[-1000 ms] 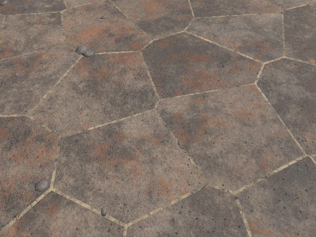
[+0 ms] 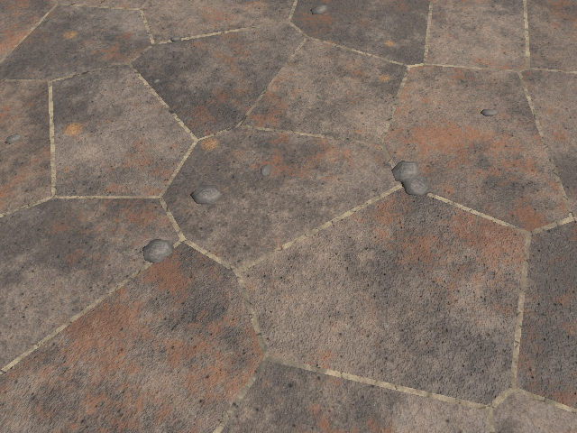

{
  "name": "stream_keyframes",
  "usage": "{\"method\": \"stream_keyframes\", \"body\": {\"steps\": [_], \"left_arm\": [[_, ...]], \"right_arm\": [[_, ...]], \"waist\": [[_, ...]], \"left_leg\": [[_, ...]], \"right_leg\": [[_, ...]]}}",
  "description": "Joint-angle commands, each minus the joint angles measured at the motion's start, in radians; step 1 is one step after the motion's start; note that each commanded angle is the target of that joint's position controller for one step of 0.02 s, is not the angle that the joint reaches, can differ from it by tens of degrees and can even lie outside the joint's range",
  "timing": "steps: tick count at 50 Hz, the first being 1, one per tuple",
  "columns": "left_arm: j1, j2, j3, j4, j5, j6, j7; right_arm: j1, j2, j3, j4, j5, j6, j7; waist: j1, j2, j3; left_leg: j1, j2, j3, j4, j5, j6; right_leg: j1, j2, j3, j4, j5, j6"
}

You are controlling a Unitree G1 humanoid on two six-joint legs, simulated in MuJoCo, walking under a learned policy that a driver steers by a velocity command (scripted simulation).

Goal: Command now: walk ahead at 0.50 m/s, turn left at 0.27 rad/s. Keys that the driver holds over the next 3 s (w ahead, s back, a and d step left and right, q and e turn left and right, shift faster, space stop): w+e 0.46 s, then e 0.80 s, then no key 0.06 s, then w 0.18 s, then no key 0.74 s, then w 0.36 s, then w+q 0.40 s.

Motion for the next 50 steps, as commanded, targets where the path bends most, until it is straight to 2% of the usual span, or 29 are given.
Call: {"method": "stream_keyframes", "body": {"steps": [1, 4, 7, 8, 9, 10, 11, 12, 13, 14, 15, 17, 20, 23, 24, 27, 28, 31, 33, 34, 35, 36, 37, 38, 39, 40, 41, 44, 50], "left_arm": [[0.001, 0.104, 0.018, -0.027, -0.002, -0.019, -0.01], [0.036, 0.131, 0.023, 0.004, -0.015, -0.01, -0.014], [0.079, 0.17, 0.033, 0.035, -0.009, 0.005, -0.013], [0.079, 0.18, 0.036, 0.042, -0.008, 0.01, -0.011], [0.073, 0.178, 0.034, 0.049, -0.013, 0.015, -0.01], [0.082, 0.144, 0.024, 0.047, -0.017, 0.014, -0.011], [0.085, 0.057, -0.001, -0.01, -0.031, 0.01, -0.015], [0.145, 0.046, 0.004, -0.018, -0.032, 0.019, -0.007], [0.091, 0.117, 0.026, 0.003, -0.016, 0.036, 0.001], [0.059, 0.096, 0.026, 0.001, -0.019, 0.036, -0.006], [0.052, 0.078, 0.025, 0.011, -0.019, 0.041, -0.011], [0.067, 0.063, 0.03, 0.028, 0.003, 0.065, -0.024], [-0.001, 0.036, 0.032, 0.001, 0.004, 0.083, -0.04], [-0.101, 0.028, 0.029, -0.033, 0.009, 0.089, -0.05], [-0.135, 0.023, 0.026, -0.047, 0.009, 0.088, -0.053], [-0.222, -0.008, 0.006, -0.081, 0.011, 0.08, -0.062], [-0.241, -0.005, 0.004, -0.09, 0.013, 0.08, -0.064], [-0.209, 0.027, 0.012, -0.095, 0.024, 0.078, -0.062], [-0.09, 0.061, 0.028, -0.07, 0.03, 0.068, -0.05], [0.018, 0.086, 0.042, -0.037, 0.039, 0.053, -0.035], [0.067, 0.186, 0.067, -0.032, 0.039, 0.041, -0.018], [0.03, 0.301, 0.097, -0.06, 0.006, 0.057, -0.013], [0.045, 0.284, 0.101, -0.086, -0.037, 0.076, -0.008], [-0.032, 0.225, 0.086, -0.094, -0.036, 0.088, 0.002], [-0.093, 0.154, 0.065, -0.096, -0.033, 0.097, 0.008], [-0.121, 0.119, 0.054, -0.093, -0.033, 0.1, 0.013], [-0.138, 0.103, 0.049, -0.097, -0.029, 0.101, 0.014], [-0.134, 0.145, 0.061, -0.101, -0.011, 0.089, 0.001], [-0.103, 0.166, 0.073, -0.111, -0.009, 0.112, 0.005]], "right_arm": [[-0.049, 0.008, 0.017, -0.074, -0.001, -0.016, 0.009], [-0.156, 0.013, 0.033, -0.097, -0.006, -0.026, 0.013], [-0.174, -0.006, 0.033, -0.104, -0.001, -0.039, -0.001], [-0.137, -0.017, 0.029, -0.093, -0.003, -0.046, -0.008], [-0.036, -0.03, 0.021, -0.059, -0.01, -0.058, -0.018], [0.119, -0.074, 0.003, -0.006, -0.027, -0.072, -0.032], [0.269, -0.175, -0.021, 0.004, -0.05, -0.08, -0.051], [0.273, -0.237, -0.038, 0.005, -0.023, -0.067, -0.058], [0.209, -0.16, -0.022, 0.003, -0.001, -0.062, -0.058], [0.131, -0.086, -0.001, -0.001, 0.006, -0.067, -0.056], [0.085, -0.039, 0.011, -0.001, 0.009, -0.074, -0.053], [0.061, -0.006, 0.019, 0.01, 0.014, -0.088, -0.059], [0.1, -0.02, 0.01, 0.04, 0.022, -0.114, -0.062], [0.144, -0.015, 0.007, 0.068, 0.02, -0.117, -0.066], [0.142, -0.009, 0.009, 0.075, 0.019, -0.116, -0.068], [0.134, -0.029, 0.005, 0.087, 0.023, -0.11, -0.074], [0.149, -0.042, 0.002, 0.095, 0.025, -0.107, -0.077], [0.159, -0.078, -0.011, 0.108, 0.03, -0.091, -0.087], [0.146, -0.101, -0.022, 0.105, 0.032, -0.072, -0.094], [0.134, -0.105, -0.024, 0.098, 0.038, -0.063, -0.091], [0.185, -0.064, -0.014, 0.076, 0.033, -0.061, -0.087], [0.291, 0.007, -0.002, 0.037, 0.042, -0.048, -0.083], [0.24, -0.041, -0.003, 0.038, 0.016, -0.038, -0.08], [0.165, -0.032, -0.001, 0.027, 0.023, -0.036, -0.079], [0.118, -0.031, 0.0, 0.025, 0.018, -0.035, -0.081], [0.095, -0.034, -0.002, 0.013, 0.006, -0.024, -0.083], [0.119, -0.034, -0.003, 0.02, -0.004, -0.006, -0.082], [0.141, -0.011, 0.001, 0.021, 0.001, 0.023, -0.081], [0.01, -0.028, -0.005, -0.026, 0.006, 0.041, -0.088]], "waist": [[-0.023, -0.15, 0.019], [-0.003, -0.157, 0.03], [-0.003, -0.158, 0.028], [-0.024, -0.159, 0.014], [-0.078, -0.13, -0.032], [-0.133, -0.079, -0.139], [-0.18, 0.09, -0.298], [-0.15, 0.213, -0.344], [-0.134, 0.076, -0.217], [-0.095, 0.055, -0.092], [-0.068, 0.049, -0.045], [-0.029, 0.069, -0.011], [-0.014, 0.034, 0.0], [-0.026, 0.024, 0.028], [-0.024, 0.016, 0.05], [-0.031, 0.027, 0.064], [-0.04, 0.031, 0.055], [-0.028, 0.049, 0.012], [0.016, 0.04, -0.063], [0.07, -0.015, -0.129], [0.068, -0.145, -0.207], [-0.015, -0.311, -0.344], [0.042, -0.152, -0.42], [0.026, -0.106, -0.28], [-0.004, -0.06, -0.144], [-0.031, -0.074, -0.085], [-0.05, -0.087, -0.08], [-0.063, -0.086, -0.127], [-0.011, -0.148, -0.098]], "left_leg": [[-0.007, 0.007, -0.003, -0.172, 0.099, -0.01], [0.1, 0.011, 0.103, -0.362, 0.124, -0.008], [0.166, -0.007, 0.112, -0.448, 0.051, 0.01], [0.224, -0.023, 0.113, -0.486, 0.021, 0.02], [0.366, -0.043, 0.115, -0.567, 0.047, 0.036], [0.597, -0.005, 0.073, -0.585, 0.049, 0.06], [0.876, 0.293, -0.255, -0.626, -0.08, 0.121], [0.907, 0.448, -0.555, -0.75, -0.093, 0.185], [0.794, 0.394, -0.457, -0.751, -0.136, 0.171], [0.672, 0.338, -0.318, -0.785, -0.092, 0.145], [0.594, 0.289, -0.216, -0.823, -0.03, 0.114], [0.515, 0.237, -0.086, -0.859, 0.089, 0.088], [0.521, 0.235, 0.013, -0.886, 0.225, 0.101], [0.547, 0.234, 0.09, -0.903, 0.255, 0.114], [0.541, 0.227, 0.128, -0.892, 0.339, 0.114], [0.502, 0.196, 0.249, -0.828, 0.555, 0.095], [0.518, 0.2, 0.263, -0.805, 0.606, 0.089], [0.604, 0.219, 0.281, -0.663, 0.803, 0.067], [0.628, 0.215, 0.282, -0.433, 0.869, 0.052], [0.583, 0.184, 0.292, -0.219, 0.718, 0.02], [0.378, 0.118, 0.294, 0.065, 0.227, -0.022], [0.084, -0.075, 0.198, 0.422, -0.463, -0.076], [0.036, -0.036, 0.03, 0.445, -0.408, -0.076], [0.001, 0.001, 0.018, 0.423, -0.33, -0.074], [0.008, 0.036, 0.018, 0.317, -0.268, -0.073], [0.036, 0.053, 0.01, 0.232, -0.237, -0.075], [0.092, 0.05, 0.014, 0.189, -0.21, -0.078], [0.148, 0.022, 0.02, 0.115, -0.175, -0.081], [0.071, 0.007, -0.014, -0.053, -0.129, -0.094]], "right_leg": [[-0.016, -0.225, 0.132, -0.16, 0.258, -0.132], [-0.025, -0.211, 0.124, -0.152, 0.304, -0.13], [0.04, -0.249, 0.172, -0.081, 0.416, -0.129], [0.054, -0.251, 0.18, -0.026, 0.475, -0.122], [0.04, -0.221, 0.155, 0.103, 0.552, -0.105], [-0.048, -0.164, 0.121, 0.298, 0.477, -0.085], [-0.291, -0.08, 0.068, 0.622, 0.097, -0.047], [-0.494, 0.034, 0.11, 0.826, -0.349, -0.043], [-0.54, -0.026, 0.198, 0.893, -0.29, -0.057], [-0.544, -0.06, 0.2, 0.87, -0.206, -0.058], [-0.512, -0.083, 0.192, 0.831, -0.15, -0.051], [-0.465, -0.096, 0.18, 0.817, -0.092, -0.028], [-0.519, -0.1, 0.171, 0.819, -0.007, -0.01], [-0.604, -0.112, 0.163, 0.757, 0.088, 0.004], [-0.604, -0.106, 0.151, 0.696, 0.116, 0.009], [-0.474, -0.073, 0.074, 0.459, 0.209, 0.0], [-0.439, -0.057, 0.047, 0.412, 0.214, -0.01], [-0.359, -0.005, 0.013, 0.343, 0.134, -0.054], [-0.238, 0.05, 0.009, 0.283, 0.071, -0.097], [-0.098, 0.068, 0.028, 0.171, 0.181, -0.122], [0.115, -0.112, 0.227, 0.202, 0.589, -0.166], [0.356, -0.398, 0.654, 0.237, 1.13, -0.378], [0.328, -0.39, 0.662, 0.159, 0.964, -0.413], [0.2, -0.355, 0.578, 0.112, 0.738, -0.389], [0.045, -0.289, 0.508, 0.062, 0.614, -0.329], [-0.043, -0.229, 0.464, 0.039, 0.558, -0.281], [-0.107, -0.195, 0.429, 0.021, 0.518, -0.255], [-0.155, -0.155, 0.414, 0.012, 0.47, -0.228], [-0.137, -0.127, 0.536, -0.048, -0.023, -0.19]]}}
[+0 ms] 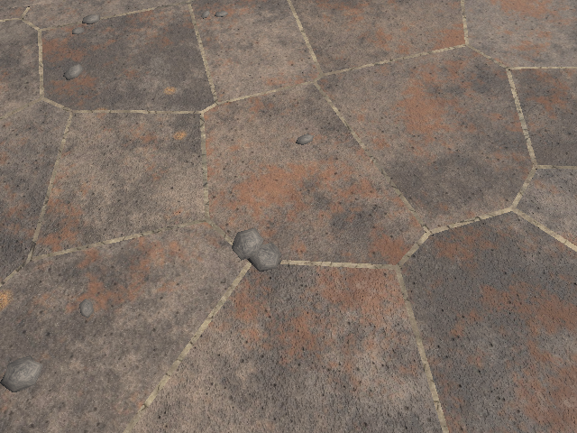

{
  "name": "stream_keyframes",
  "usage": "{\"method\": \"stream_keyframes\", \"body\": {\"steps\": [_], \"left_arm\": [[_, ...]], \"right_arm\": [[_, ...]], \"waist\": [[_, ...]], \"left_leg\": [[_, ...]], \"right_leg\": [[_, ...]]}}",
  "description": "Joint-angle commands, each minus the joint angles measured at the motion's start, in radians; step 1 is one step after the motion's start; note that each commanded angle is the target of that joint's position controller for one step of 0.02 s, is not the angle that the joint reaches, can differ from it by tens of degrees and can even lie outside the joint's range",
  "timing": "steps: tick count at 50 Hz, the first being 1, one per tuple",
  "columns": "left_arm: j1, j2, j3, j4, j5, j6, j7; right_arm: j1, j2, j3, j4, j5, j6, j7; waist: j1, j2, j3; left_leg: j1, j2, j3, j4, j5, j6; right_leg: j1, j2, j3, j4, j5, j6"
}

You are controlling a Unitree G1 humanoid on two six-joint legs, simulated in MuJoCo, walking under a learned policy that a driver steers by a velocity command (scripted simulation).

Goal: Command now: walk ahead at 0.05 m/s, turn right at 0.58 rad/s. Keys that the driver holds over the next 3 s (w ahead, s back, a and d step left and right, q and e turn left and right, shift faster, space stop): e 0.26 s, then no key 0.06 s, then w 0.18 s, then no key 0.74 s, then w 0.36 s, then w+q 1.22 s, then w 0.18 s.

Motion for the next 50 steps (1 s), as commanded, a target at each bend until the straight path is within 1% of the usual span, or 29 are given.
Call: {"method": "stream_keyframes", "body": {"steps": [1, 8, 10, 12, 13, 14, 15, 16, 17, 18, 19, 20, 23, 25, 28, 30, 32, 33, 34, 35, 36, 37, 38, 40, 42, 44, 47, 49, 50], "left_arm": [[0.017, 0.158, 0.042, -0.065, 0.003, 0.001, 0.006], [0.023, 0.167, 0.051, -0.069, 0.014, 0.012, -0.001], [0.005, 0.167, 0.051, -0.07, 0.011, 0.017, -0.005], [-0.032, 0.16, 0.049, -0.074, -0.006, 0.02, -0.005], [-0.017, 0.118, 0.038, -0.081, -0.016, 0.017, 0.0], [0.004, 0.072, 0.027, -0.102, -0.03, 0.011, 0.004], [0.003, 0.159, 0.047, -0.083, 0.017, 0.007, 0.011], [0.014, 0.168, 0.053, -0.07, 0.023, 0.007, 0.009], [0.044, 0.151, 0.048, -0.05, 0.023, 0.011, 0.002], [0.057, 0.139, 0.042, -0.04, 0.026, 0.017, -0.007], [0.061, 0.132, 0.037, -0.033, 0.028, 0.02, -0.02], [0.04, 0.129, 0.032, -0.036, 0.028, 0.02, -0.029], [-0.047, 0.108, 0.017, -0.045, 0.027, 0.006, -0.038], [-0.081, 0.1, 0.01, -0.043, 0.027, -0.005, -0.038], [-0.123, 0.062, -0.012, -0.039, 0.022, -0.018, -0.031], [-0.131, 0.044, -0.024, -0.036, 0.009, -0.023, -0.019], [-0.078, 0.034, -0.031, -0.01, -0.002, -0.029, -0.006], [-0.034, 0.032, -0.034, 0.012, 0.003, -0.036, 0.003], [0.003, 0.069, -0.028, 0.03, 0.016, -0.046, 0.014], [0.074, 0.139, -0.019, 0.036, 0.031, -0.055, 0.026], [0.062, 0.203, -0.006, 0.052, 0.003, -0.045, 0.033], [0.077, 0.15, -0.016, 0.06, -0.006, -0.043, 0.029], [0.049, 0.117, -0.029, 0.063, -0.006, -0.047, 0.028], [-0.022, 0.069, -0.049, 0.06, -0.003, -0.048, 0.036], [-0.048, 0.057, -0.057, 0.075, -0.001, -0.054, 0.04], [-0.056, 0.053, -0.063, 0.094, 0.0, -0.056, 0.041], [-0.05, 0.059, -0.065, 0.125, 0.001, -0.05, 0.041], [-0.061, 0.064, -0.064, 0.142, -0.008, -0.046, 0.039], [-0.047, 0.056, -0.065, 0.15, -0.008, -0.046, 0.038]], "right_arm": [[0.031, -0.092, -0.025, -0.051, 0.004, 0.003, -0.006], [0.013, -0.095, -0.017, -0.072, 0.028, -0.02, -0.015], [0.057, -0.098, -0.015, -0.069, 0.037, -0.029, -0.019], [0.141, -0.104, -0.016, -0.051, 0.035, -0.042, -0.029], [0.14, -0.165, -0.03, -0.054, 0.022, -0.047, -0.038], [0.081, -0.267, -0.049, -0.088, 0.005, -0.042, -0.039], [0.032, -0.249, -0.047, -0.096, -0.006, -0.037, -0.03], [0.02, -0.176, -0.028, -0.102, 0.004, -0.039, -0.023], [0.0, -0.136, -0.017, -0.099, 0.007, -0.042, -0.014], [-0.004, -0.127, -0.015, -0.099, 0.005, -0.044, -0.008], [0.013, -0.127, -0.014, -0.094, 0.004, -0.046, -0.005], [0.048, -0.129, -0.016, -0.082, 0.004, -0.048, 0.0], [0.166, -0.151, -0.029, -0.025, 0.007, -0.069, 0.009], [0.203, -0.166, -0.038, 0.003, 0.01, -0.085, 0.011], [0.202, -0.158, -0.038, 0.029, 0.01, -0.092, 0.016], [0.227, -0.162, -0.04, 0.055, 0.008, -0.087, 0.023], [0.228, -0.152, -0.038, 0.075, 0.018, -0.078, 0.025], [0.212, -0.139, -0.031, 0.078, 0.027, -0.075, 0.022], [0.215, -0.113, -0.021, 0.076, 0.029, -0.079, 0.02], [0.208, -0.065, -0.004, 0.046, 0.025, -0.083, 0.021], [0.243, -0.025, 0.009, 0.052, 0.033, -0.069, 0.012], [0.204, -0.101, -0.009, 0.063, 0.022, -0.051, 0.001], [0.181, -0.1, -0.012, 0.066, 0.015, -0.044, 0.002], [0.204, -0.078, -0.011, 0.098, 0.014, -0.034, 0.01], [0.239, -0.053, -0.004, 0.133, 0.01, -0.028, 0.013], [0.229, -0.041, 0.0, 0.149, 0.016, -0.02, 0.009], [0.189, -0.036, 0.005, 0.168, 0.022, -0.009, -0.001], [0.192, -0.026, 0.013, 0.189, 0.017, -0.012, -0.005], [0.181, -0.05, 0.011, 0.193, 0.01, -0.02, -0.007]], "waist": [[-0.004, -0.116, -0.135], [0.007, -0.142, -0.128], [-0.013, -0.152, -0.132], [-0.067, -0.134, -0.126], [-0.052, -0.033, -0.12], [-0.026, 0.187, -0.117], [-0.022, 0.134, -0.072], [-0.001, 0.067, -0.078], [0.019, 0.045, -0.083], [0.017, 0.093, -0.088], [-0.001, 0.147, -0.075], [-0.023, 0.152, -0.057], [-0.08, 0.114, -0.014], [-0.093, 0.113, -0.015], [-0.094, 0.13, -0.013], [-0.095, 0.16, -0.039], [-0.06, 0.151, -0.069], [-0.027, 0.12, -0.082], [-0.012, 0.062, -0.119], [0.008, -0.076, -0.189], [-0.011, -0.235, -0.171], [0.018, -0.17, -0.126], [0.007, -0.154, -0.079], [-0.04, -0.134, -0.059], [-0.068, -0.135, -0.083], [-0.072, -0.138, -0.09], [-0.059, -0.147, -0.066], [-0.082, -0.107, -0.052], [-0.073, -0.077, -0.049]], "left_leg": [[0.007, -0.021, 0.0, -0.055, 0.016, -0.007], [0.124, -0.092, -0.011, -0.258, -0.055, 0.031], [0.214, -0.117, -0.008, -0.371, -0.064, 0.053], [0.387, -0.117, 0.0, -0.627, 0.05, 0.077], [0.474, 0.012, -0.117, -0.762, 0.028, 0.108], [0.502, 0.277, -0.414, -0.844, -0.005, 0.215], [0.369, 0.342, -0.431, -0.806, 0.202, 0.297], [0.33, 0.299, -0.356, -0.768, 0.344, 0.302], [0.331, 0.223, -0.259, -0.765, 0.275, 0.264], [0.371, 0.163, -0.209, -0.779, 0.129, 0.228], [0.409, 0.135, -0.196, -0.8, 0.029, 0.219], [0.444, 0.128, -0.201, -0.819, -0.038, 0.222], [0.558, 0.148, -0.222, -0.843, -0.058, 0.235], [0.599, 0.156, -0.209, -0.844, -0.013, 0.241], [0.545, 0.141, -0.129, -0.792, 0.277, 0.247], [0.506, 0.142, -0.091, -0.726, 0.535, 0.249], [0.474, 0.137, -0.077, -0.662, 0.629, 0.222], [0.423, 0.125, -0.064, -0.623, 0.589, 0.19], [0.343, 0.108, -0.047, -0.587, 0.503, 0.145], [0.237, 0.06, 0.007, -0.458, 0.248, 0.104], [0.188, -0.043, 0.097, -0.4, -0.124, 0.087], [0.155, -0.036, 0.074, -0.295, -0.228, 0.083], [0.116, -0.039, 0.06, -0.227, -0.234, 0.078], [0.156, -0.014, 0.044, -0.215, -0.15, 0.056], [0.243, -0.021, 0.057, -0.236, -0.083, 0.035], [0.312, -0.027, 0.069, -0.301, -0.044, 0.027], [0.376, -0.036, 0.085, -0.425, 0.036, 0.033], [0.478, -0.026, 0.08, -0.595, 0.226, 0.044], [0.532, 0.018, 0.026, -0.634, 0.311, 0.049]], "right_leg": [[0.114, -0.264, 0.357, -0.18, -0.194, -0.097], [0.141, -0.254, 0.465, -0.135, -0.104, -0.088], [0.127, -0.244, 0.494, -0.12, -0.035, -0.071], [0.049, -0.192, 0.478, -0.087, -0.096, -0.008], [-0.043, -0.115, 0.407, 0.0, -0.278, 0.054], [-0.188, 0.05, 0.167, 0.24, -0.419, 0.113], [-0.199, 0.03, 0.082, 0.464, -0.469, 0.125], [-0.142, -0.001, 0.1, 0.571, -0.433, 0.129], [-0.131, -0.013, 0.097, 0.621, -0.359, 0.128], [-0.157, -0.017, 0.092, 0.651, -0.301, 0.127], [-0.202, -0.019, 0.082, 0.668, -0.284, 0.129], [-0.239, -0.024, 0.078, 0.653, -0.275, 0.134], [-0.307, -0.038, 0.081, 0.533, -0.251, 0.146], [-0.297, -0.061, 0.057, 0.448, -0.243, 0.15], [-0.16, -0.096, -0.044, 0.281, -0.284, 0.154], [-0.038, -0.083, -0.095, 0.186, -0.311, 0.137], [0.101, -0.074, -0.113, 0.042, -0.172, 0.104], [0.217, -0.079, -0.102, -0.086, -0.062, 0.086], [0.369, -0.153, -0.014, -0.122, 0.023, 0.073], [0.518, -0.36, 0.196, -0.127, 0.165, 0.048], [0.444, -0.483, 0.325, -0.117, 0.303, -0.081], [0.424, -0.48, 0.335, -0.121, 0.297, -0.133], [0.394, -0.455, 0.297, -0.134, 0.318, -0.134], [0.328, -0.388, 0.194, -0.157, 0.379, -0.087], [0.284, -0.34, 0.11, -0.143, 0.494, -0.066], [0.234, -0.316, 0.067, -0.132, 0.481, -0.057], [0.174, -0.308, 0.079, -0.124, 0.332, -0.048], [0.109, -0.287, 0.086, -0.113, 0.142, -0.008], [0.072, -0.267, 0.098, -0.119, 0.009, 0.026]]}}
Over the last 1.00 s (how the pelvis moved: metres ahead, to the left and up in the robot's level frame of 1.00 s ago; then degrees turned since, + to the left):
0.38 -0.02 -0.01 -27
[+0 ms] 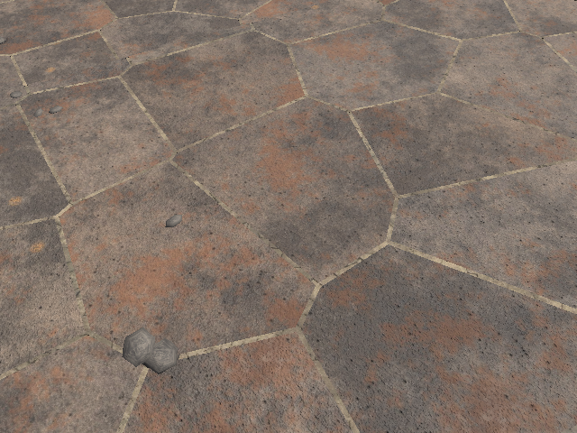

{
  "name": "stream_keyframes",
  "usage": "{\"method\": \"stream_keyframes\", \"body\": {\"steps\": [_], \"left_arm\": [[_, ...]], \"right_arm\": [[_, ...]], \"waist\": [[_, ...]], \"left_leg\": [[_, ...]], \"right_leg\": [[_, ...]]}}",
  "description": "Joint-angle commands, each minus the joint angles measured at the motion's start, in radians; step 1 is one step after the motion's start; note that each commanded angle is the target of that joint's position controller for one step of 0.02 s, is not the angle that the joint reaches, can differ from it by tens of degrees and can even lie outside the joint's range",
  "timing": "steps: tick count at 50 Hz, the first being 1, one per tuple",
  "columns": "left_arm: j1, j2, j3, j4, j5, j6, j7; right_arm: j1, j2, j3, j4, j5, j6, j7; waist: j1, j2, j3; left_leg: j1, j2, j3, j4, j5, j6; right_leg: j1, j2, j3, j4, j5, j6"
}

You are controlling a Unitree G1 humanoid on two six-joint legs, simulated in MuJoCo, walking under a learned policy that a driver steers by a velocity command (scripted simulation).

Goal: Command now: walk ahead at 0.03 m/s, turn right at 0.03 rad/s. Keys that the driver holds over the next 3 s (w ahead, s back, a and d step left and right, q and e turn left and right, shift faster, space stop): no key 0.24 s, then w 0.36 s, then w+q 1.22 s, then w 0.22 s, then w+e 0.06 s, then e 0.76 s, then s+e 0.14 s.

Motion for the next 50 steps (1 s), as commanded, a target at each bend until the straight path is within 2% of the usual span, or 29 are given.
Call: {"method": "stream_keyframes", "body": {"steps": [1, 2, 4, 8, 12, 14, 16, 18, 20, 21, 23, 25, 26, 27, 28, 29, 30, 31, 32, 34, 36, 40, 42, 44, 46, 47, 48, 49, 50], "left_arm": [[0.003, 0.132, 0.028, -0.018, 0.0, -0.008, 0.0], [0.068, 0.104, 0.03, 0.007, -0.006, 0.002, -0.002], [0.053, 0.124, 0.034, 0.04, 0.0, 0.007, 0.007], [0.06, 0.114, 0.034, 0.072, -0.002, 0.001, 0.007], [0.07, 0.103, 0.029, 0.106, -0.002, 0.006, 0.012], [0.09, 0.11, 0.033, 0.122, 0.003, 0.011, 0.012], [0.089, 0.12, 0.041, 0.116, 0.012, 0.019, 0.005], [0.07, 0.099, 0.037, 0.094, 0.014, 0.011, -0.004], [0.029, 0.057, 0.029, 0.062, 0.025, -0.014, -0.014], [-0.003, 0.065, 0.031, 0.041, 0.03, -0.026, -0.02], [-0.013, 0.091, 0.041, 0.019, 0.022, -0.046, -0.032], [0.064, 0.076, 0.044, 0.036, 0.008, -0.061, -0.042], [0.165, 0.062, 0.046, 0.072, 0.001, -0.065, -0.042], [0.28, 0.081, 0.058, 0.116, 0.003, -0.066, -0.037], [0.411, 0.167, 0.082, 0.138, 0.018, -0.071, -0.025], [0.492, 0.244, 0.103, 0.167, 0.013, -0.062, -0.024], [0.394, 0.181, 0.087, 0.142, 0.02, -0.055, -0.02], [0.32, 0.147, 0.078, 0.111, 0.021, -0.061, -0.019], [0.272, 0.129, 0.072, 0.095, 0.022, -0.068, -0.017], [0.258, 0.099, 0.058, 0.096, 0.018, -0.084, -0.011], [0.302, 0.085, 0.05, 0.115, 0.014, -0.092, -0.009], [0.286, 0.072, 0.034, 0.113, 0.015, -0.098, -0.005], [0.298, 0.092, 0.034, 0.119, 0.013, -0.1, 0.0], [0.301, 0.124, 0.038, 0.123, 0.008, -0.105, 0.007], [0.276, 0.157, 0.048, 0.112, 0.006, -0.1, 0.017], [0.255, 0.173, 0.054, 0.101, 0.009, -0.092, 0.018], [0.232, 0.182, 0.058, 0.087, 0.009, -0.087, 0.012], [0.223, 0.157, 0.056, 0.055, 0.013, -0.087, 0.0], [0.269, 0.073, 0.049, -0.004, -0.001, -0.091, -0.02]], "right_arm": [[0.072, -0.106, -0.012, 0.003, -0.015, -0.019, -0.007], [0.034, -0.14, -0.021, 0.024, 0.003, -0.02, -0.004], [0.025, -0.072, -0.008, 0.034, 0.005, -0.027, 0.003], [0.029, -0.076, -0.007, 0.069, 0.009, -0.036, -0.01], [0.02, -0.068, -0.004, 0.09, 0.009, -0.033, -0.012], [0.038, -0.079, -0.011, 0.106, 0.005, -0.028, -0.01], [0.043, -0.097, -0.023, 0.103, -0.002, -0.018, -0.003], [0.084, -0.099, -0.027, 0.104, 0.002, -0.023, 0.003], [0.185, -0.126, -0.04, 0.135, 0.0, -0.036, 0.006], [0.212, -0.139, -0.047, 0.144, -0.003, -0.042, 0.008], [0.179, -0.144, -0.053, 0.134, -0.012, -0.056, 0.014], [0.097, -0.129, -0.052, 0.109, 0.001, -0.062, 0.018], [0.032, -0.122, -0.052, 0.09, 0.011, -0.062, 0.02], [-0.018, -0.101, -0.048, 0.067, 0.01, -0.068, 0.021], [-0.073, -0.04, -0.03, 0.026, 0.012, -0.078, 0.027], [-0.089, -0.052, -0.034, -0.012, -0.004, -0.084, 0.032], [-0.102, -0.094, -0.045, -0.005, -0.024, -0.084, 0.035], [-0.066, -0.058, -0.038, 0.014, -0.014, -0.089, 0.043], [-0.039, -0.038, -0.035, 0.029, -0.004, -0.093, 0.05], [-0.032, -0.04, -0.039, 0.035, -0.01, -0.084, 0.06], [-0.056, -0.028, -0.039, 0.021, -0.01, -0.072, 0.063], [-0.233, 0.01, -0.015, -0.063, -0.007, -0.068, 0.07], [-0.299, 0.018, -0.004, -0.1, -0.005, -0.066, 0.074], [-0.272, -0.014, -0.01, -0.107, -0.006, -0.064, 0.07], [-0.132, -0.058, -0.028, -0.074, -0.009, -0.069, 0.063], [-0.009, -0.083, -0.042, -0.036, -0.01, -0.071, 0.06], [0.117, -0.113, -0.06, 0.003, -0.018, -0.074, 0.057], [0.209, -0.192, -0.089, 0.013, -0.028, -0.069, 0.045], [0.142, -0.261, -0.103, -0.021, -0.022, -0.057, 0.045]], "waist": [[-0.006, -0.069, -0.009], [0.047, 0.049, 0.035], [0.008, 0.014, 0.052], [0.012, 0.002, -0.014], [0.011, -0.026, -0.012], [0.01, -0.031, -0.023], [0.005, -0.032, 0.054], [-0.015, -0.002, 0.145], [-0.047, 0.094, 0.142], [-0.054, 0.109, 0.137], [-0.032, 0.1, 0.123], [0.031, 0.079, 0.1], [0.089, 0.063, 0.087], [0.138, -0.001, 0.067], [0.197, -0.225, 0.029], [0.192, -0.346, 0.046], [0.132, -0.164, 0.112], [0.09, -0.102, 0.119], [0.06, -0.083, 0.112], [0.035, -0.098, 0.091], [0.03, -0.118, 0.071], [0.037, -0.124, 0.117], [0.047, -0.137, 0.124], [0.02, -0.144, 0.085], [-0.05, -0.156, -0.006], [-0.099, -0.17, -0.074], [-0.161, -0.158, -0.131], [-0.191, -0.041, -0.196], [-0.085, 0.178, -0.281]], "left_leg": [[0.211, 0.096, -0.101, -0.134, 0.245, 0.017], [0.109, 0.092, -0.103, -0.095, 0.236, 0.046], [0.06, 0.07, -0.09, -0.122, 0.205, 0.042], [0.123, 0.066, -0.082, -0.123, 0.294, 0.047], [0.129, 0.066, -0.08, -0.128, 0.288, 0.053], [0.124, 0.03, -0.061, -0.112, 0.026, 0.074], [0.038, 0.019, -0.096, -0.115, -0.351, 0.115], [0.011, 0.068, -0.206, -0.162, -0.515, 0.165], [0.112, 0.19, -0.406, -0.269, -0.542, 0.24], [0.137, 0.249, -0.482, -0.315, -0.506, 0.274], [0.113, 0.277, -0.489, -0.322, -0.393, 0.287], [0.018, 0.218, -0.354, -0.296, -0.304, 0.233], [-0.107, 0.156, -0.256, -0.24, -0.257, 0.194], [-0.257, 0.088, -0.165, -0.125, -0.218, 0.155], [-0.412, -0.039, -0.002, 0.183, -0.21, 0.098], [-0.552, -0.098, 0.06, 0.412, -0.319, 0.09], [-0.589, -0.028, -0.004, 0.545, -0.282, 0.105], [-0.578, -0.004, -0.031, 0.582, -0.199, 0.112], [-0.551, 0.013, -0.04, 0.584, -0.128, 0.108], [-0.522, 0.011, -0.031, 0.573, -0.051, 0.093], [-0.531, -0.01, -0.001, 0.579, -0.009, 0.084], [-0.472, -0.027, 0.086, 0.357, 0.107, 0.073], [-0.373, -0.045, 0.145, 0.213, 0.14, 0.088], [-0.268, -0.082, 0.183, 0.159, 0.135, 0.127], [-0.126, -0.132, 0.197, 0.152, 0.089, 0.174], [-0.011, -0.145, 0.178, 0.13, 0.072, 0.204], [0.152, -0.142, 0.139, 0.055, 0.071, 0.238], [0.32, 0.039, -0.114, -0.003, -0.085, 0.304], [0.523, 0.308, -0.719, -0.145, -0.083, 0.479]], "right_leg": [[-0.179, -0.171, 0.152, -0.086, 0.062, -0.017], [-0.126, -0.118, 0.116, -0.128, 0.03, -0.012], [-0.051, -0.127, 0.111, -0.09, 0.113, -0.005], [0.001, -0.144, 0.106, -0.074, 0.231, 0.0], [0.005, -0.144, 0.099, -0.081, 0.221, 0.008], [-0.007, -0.111, 0.078, -0.059, -0.011, -0.01], [-0.109, -0.09, 0.087, -0.021, -0.324, -0.045], [-0.245, -0.082, 0.101, 0.041, -0.421, -0.061], [-0.352, -0.044, 0.011, 0.206, -0.274, -0.048], [-0.379, -0.047, -0.028, 0.26, -0.214, -0.042], [-0.364, -0.082, -0.008, 0.299, -0.221, -0.048], [-0.193, -0.08, -0.03, 0.17, -0.157, -0.052], [0.005, -0.047, -0.06, 0.063, -0.08, -0.053], [0.208, -0.054, -0.008, 0.002, -0.066, -0.057], [0.341, -0.27, 0.331, -0.192, -0.298, -0.101], [0.358, -0.444, 0.625, -0.281, -0.339, -0.185], [0.29, -0.438, 0.561, -0.247, -0.289, -0.193], [0.249, -0.401, 0.463, -0.244, -0.203, -0.171], [0.229, -0.362, 0.368, -0.259, -0.113, -0.143], [0.222, -0.311, 0.213, -0.267, 0.112, -0.102], [0.233, -0.291, 0.105, -0.24, 0.368, -0.082], [0.122, -0.248, -0.043, -0.263, 0.514, -0.065], [0.092, -0.256, -0.085, -0.264, 0.604, -0.057], [0.134, -0.278, -0.121, -0.178, 0.883, -0.043], [0.174, -0.297, -0.153, 0.034, 1.125, -0.031], [0.168, -0.31, -0.153, 0.196, 1.128, -0.032], [0.086, -0.293, -0.167, 0.411, 0.98, -0.029], [-0.101, -0.224, -0.185, 0.759, 0.535, -0.017], [-0.477, -0.006, -0.083, 1.127, -0.273, 0.024]]}}
Over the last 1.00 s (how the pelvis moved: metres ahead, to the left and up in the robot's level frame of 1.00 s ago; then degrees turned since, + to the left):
0.10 0.00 0.01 -16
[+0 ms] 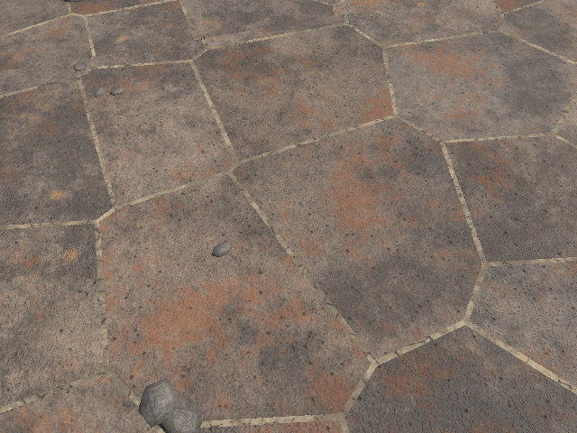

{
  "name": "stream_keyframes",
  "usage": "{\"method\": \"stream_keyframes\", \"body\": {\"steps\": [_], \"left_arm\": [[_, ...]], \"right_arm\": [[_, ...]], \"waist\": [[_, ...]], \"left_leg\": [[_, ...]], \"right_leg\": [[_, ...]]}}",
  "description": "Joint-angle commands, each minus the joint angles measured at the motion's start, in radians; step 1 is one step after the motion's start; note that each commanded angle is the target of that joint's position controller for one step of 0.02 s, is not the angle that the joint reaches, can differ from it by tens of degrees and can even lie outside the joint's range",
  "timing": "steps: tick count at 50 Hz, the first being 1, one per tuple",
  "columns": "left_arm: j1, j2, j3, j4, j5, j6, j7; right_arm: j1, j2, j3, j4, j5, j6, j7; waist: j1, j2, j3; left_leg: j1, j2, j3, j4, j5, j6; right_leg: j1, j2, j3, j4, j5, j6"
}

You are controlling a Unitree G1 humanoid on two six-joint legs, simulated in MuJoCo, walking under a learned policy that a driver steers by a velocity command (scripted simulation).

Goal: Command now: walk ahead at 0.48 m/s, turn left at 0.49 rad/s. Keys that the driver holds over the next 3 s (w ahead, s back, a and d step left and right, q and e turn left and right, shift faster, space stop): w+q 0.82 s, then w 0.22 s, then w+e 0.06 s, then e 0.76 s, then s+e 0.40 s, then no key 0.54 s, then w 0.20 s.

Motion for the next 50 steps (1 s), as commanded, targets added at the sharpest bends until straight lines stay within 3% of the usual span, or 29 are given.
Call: {"method": "stream_keyframes", "body": {"steps": [1, 2, 3, 4, 6, 9, 15, 21, 23, 24, 25, 26, 27, 28, 29, 30, 31, 32, 34, 37, 40, 44, 47, 49, 50], "left_arm": [[-0.085, 0.158, 0.036, -0.165, 0.003, -0.027, -0.023], [-0.146, 0.169, 0.038, -0.194, -0.002, -0.039, -0.029], [-0.151, 0.164, 0.04, -0.194, -0.001, -0.043, -0.026], [-0.156, 0.153, 0.041, -0.199, 0.011, -0.03, -0.023], [-0.128, 0.121, 0.036, -0.205, 0.031, 0.01, -0.027], [-0.211, 0.117, 0.037, -0.253, 0.035, 0.04, -0.033], [-0.459, 0.135, 0.038, -0.358, 0.026, 0.049, -0.046], [-0.617, 0.14, 0.019, -0.446, 0.014, 0.032, -0.056], [-0.564, 0.16, 0.022, -0.448, 0.008, 0.022, -0.053], [-0.475, 0.182, 0.03, -0.427, 0.005, 0.017, -0.045], [-0.348, 0.215, 0.044, -0.39, 0.003, 0.009, -0.034], [-0.192, 0.254, 0.058, -0.361, 0.012, -0.005, -0.018], [-0.051, 0.34, 0.079, -0.362, 0.043, -0.005, 0.002], [-0.096, 0.368, 0.089, -0.363, 0.036, 0.012, -0.003], [-0.174, 0.274, 0.078, -0.38, 0.025, 0.022, -0.011], [-0.228, 0.187, 0.057, -0.386, 0.018, 0.022, -0.015], [-0.249, 0.156, 0.047, -0.378, 0.023, 0.019, -0.017], [-0.235, 0.153, 0.045, -0.361, 0.021, 0.012, -0.015], [-0.201, 0.159, 0.047, -0.335, 0.01, -0.008, -0.022], [-0.167, 0.17, 0.055, -0.315, -0.001, -0.028, -0.031], [-0.14, 0.169, 0.056, -0.297, 0.002, -0.026, -0.032], [-0.091, 0.188, 0.059, -0.271, 0.002, -0.024, -0.033], [-0.029, 0.213, 0.062, -0.236, 0.002, -0.013, -0.03], [-0.003, 0.233, 0.063, -0.213, 0.003, 0.002, -0.026], [0.003, 0.246, 0.064, -0.204, 0.003, 0.01, -0.024]], "right_arm": [[0.316, -0.262, -0.08, 0.045, 0.027, 0.024, -0.014], [0.253, -0.211, -0.067, 0.036, 0.03, 0.021, -0.02], [0.219, -0.16, -0.055, 0.035, 0.026, 0.015, -0.021], [0.198, -0.139, -0.047, 0.03, 0.024, 0.004, -0.026], [0.203, -0.132, -0.039, 0.03, 0.029, -0.017, -0.03], [0.261, -0.172, -0.046, 0.034, 0.035, -0.03, -0.031], [0.416, -0.174, -0.048, 0.033, 0.033, -0.015, -0.034], [0.492, -0.187, -0.049, 0.02, 0.015, -0.008, -0.051], [0.451, -0.205, -0.054, 0.002, 0.013, -0.01, -0.059], [0.405, -0.219, -0.056, -0.013, 0.014, -0.013, -0.057], [0.387, -0.23, -0.058, -0.019, 0.017, -0.021, -0.048], [0.362, -0.223, -0.056, -0.032, 0.029, -0.033, -0.036], [0.394, -0.131, -0.034, -0.074, 0.057, -0.041, -0.031], [0.479, -0.131, -0.034, -0.1, 0.061, -0.033, -0.036], [0.466, -0.186, -0.04, -0.065, 0.026, -0.013, -0.045], [0.392, -0.177, -0.039, -0.065, 0.014, -0.007, -0.035], [0.361, -0.152, -0.036, -0.073, 0.013, -0.002, -0.026], [0.337, -0.145, -0.037, -0.086, 0.0, 0.008, -0.015], [0.335, -0.129, -0.034, -0.096, -0.004, 0.031, 0.003], [0.243, -0.115, -0.028, -0.143, -0.003, 0.044, 0.021], [0.133, -0.107, -0.019, -0.191, -0.002, 0.043, 0.033], [-0.006, -0.073, 0.006, -0.239, -0.001, 0.03, 0.048], [-0.06, -0.082, 0.01, -0.256, -0.008, 0.027, 0.044], [-0.052, -0.097, 0.007, -0.255, -0.017, 0.022, 0.033], [-0.001, -0.107, 0.002, -0.238, -0.021, 0.016, 0.027]], "waist": [[-0.122, 0.076, -0.254], [-0.09, 0.026, -0.129], [-0.042, -0.058, -0.046], [-0.007, -0.078, -0.024], [0.032, -0.049, -0.036], [0.02, -0.005, -0.024], [-0.081, 0.048, -0.027], [-0.125, 0.081, -0.022], [-0.082, 0.097, -0.032], [-0.033, 0.102, -0.064], [0.021, 0.084, -0.134], [0.101, 0.048, -0.227], [0.125, -0.103, -0.39], [0.043, -0.303, -0.468], [0.012, -0.127, -0.312], [0.014, -0.017, -0.177], [-0.003, -0.004, -0.103], [-0.012, -0.051, -0.071], [-0.027, -0.092, -0.066], [-0.027, -0.088, -0.058], [-0.015, -0.082, -0.032], [0.02, -0.081, -0.007], [0.037, -0.081, 0.008], [0.024, -0.089, -0.007], [-0.002, -0.099, -0.045]], "left_leg": [[0.714, 0.414, -0.877, -0.36, -0.258, 0.277], [0.578, 0.401, -0.756, -0.393, -0.245, 0.236], [0.434, 0.363, -0.664, -0.418, -0.115, 0.191], [0.338, 0.313, -0.586, -0.417, 0.017, 0.161], [0.249, 0.251, -0.479, -0.416, 0.168, 0.137], [0.222, 0.199, -0.42, -0.429, 0.215, 0.115], [0.397, 0.178, -0.455, -0.392, 0.315, 0.026], [0.548, 0.201, -0.515, -0.3, 0.479, 0.038], [0.52, 0.207, -0.527, -0.254, 0.543, 0.01], [0.467, 0.19, -0.514, -0.192, 0.646, -0.018], [0.435, 0.158, -0.501, -0.063, 0.719, -0.041], [0.318, 0.106, -0.469, 0.137, 0.603, -0.063], [0.122, 0.028, -0.366, 0.435, 0.167, -0.09], [-0.082, -0.069, -0.284, 0.631, -0.397, -0.098], [-0.155, 0.033, -0.278, 0.709, -0.316, -0.096], [-0.153, 0.067, -0.261, 0.68, -0.233, -0.104], [-0.137, 0.098, -0.251, 0.629, -0.194, -0.108], [-0.125, 0.121, -0.245, 0.594, -0.181, -0.114], [-0.106, 0.13, -0.223, 0.583, -0.162, -0.12], [-0.19, 0.151, -0.212, 0.551, -0.086, -0.129], [-0.242, 0.158, -0.183, 0.436, 0.022, -0.143], [-0.137, 0.14, -0.116, 0.149, 0.142, -0.13], [-0.092, 0.118, -0.079, 0.031, 0.071, -0.101], [-0.034, 0.08, -0.052, -0.023, -0.026, -0.069], [0.042, 0.048, -0.04, -0.051, -0.068, -0.05]], "right_leg": [[-0.741, 0.028, 0.225, 0.733, 0.019, -0.018], [-0.761, -0.025, 0.227, 0.653, 0.113, -0.023], [-0.706, -0.061, 0.218, 0.555, 0.153, -0.019], [-0.637, -0.082, 0.224, 0.487, 0.154, -0.003], [-0.55, -0.096, 0.218, 0.393, 0.14, 0.03], [-0.589, -0.101, 0.179, 0.258, 0.215, 0.07], [-0.736, -0.072, 0.168, 0.018, 0.423, 0.095], [-0.738, -0.006, 0.162, -0.167, 0.389, 0.068], [-0.595, 0.015, 0.173, -0.257, 0.359, 0.042], [-0.439, 0.044, 0.167, -0.298, 0.318, 0.023], [-0.259, 0.063, 0.158, -0.332, 0.318, 0.001], [-0.014, -0.019, 0.223, -0.367, 0.334, -0.034], [0.255, -0.303, 0.515, -0.377, 0.179, -0.092], [0.323, -0.462, 0.936, -0.49, 0.19, -0.197], [0.179, -0.429, 0.861, -0.494, 0.079, -0.196], [0.035, -0.369, 0.692, -0.519, 0.102, -0.175], [-0.065, -0.316, 0.564, -0.558, 0.178, -0.145], [-0.12, -0.282, 0.476, -0.58, 0.253, -0.128], [-0.159, -0.254, 0.365, -0.606, 0.393, -0.116], [-0.138, -0.259, 0.258, -0.645, 0.5, -0.128], [-0.125, -0.233, 0.146, -0.66, 0.562, -0.119], [-0.135, -0.208, 0.049, -0.668, 0.591, -0.097], [-0.049, -0.246, 0.04, -0.649, 0.658, -0.096], [0.024, -0.262, 0.024, -0.561, 0.88, -0.092], [0.049, -0.262, 0.011, -0.465, 1.03, -0.087]]}}
Over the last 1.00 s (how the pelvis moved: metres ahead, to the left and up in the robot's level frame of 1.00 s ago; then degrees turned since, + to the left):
0.30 0.01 -0.03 10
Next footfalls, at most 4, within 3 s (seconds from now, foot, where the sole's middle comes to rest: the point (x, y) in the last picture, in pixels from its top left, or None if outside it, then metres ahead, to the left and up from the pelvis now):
0.52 right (335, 406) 0.50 -0.06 -0.75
1.04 left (197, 354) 0.62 0.26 -0.75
1.54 right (230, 274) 0.84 0.19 -0.75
2.04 left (160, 308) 0.74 0.36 -0.75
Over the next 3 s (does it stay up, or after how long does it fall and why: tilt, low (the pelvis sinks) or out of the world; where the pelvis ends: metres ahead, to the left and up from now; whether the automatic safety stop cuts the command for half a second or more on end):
stays up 0.57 0.26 0.04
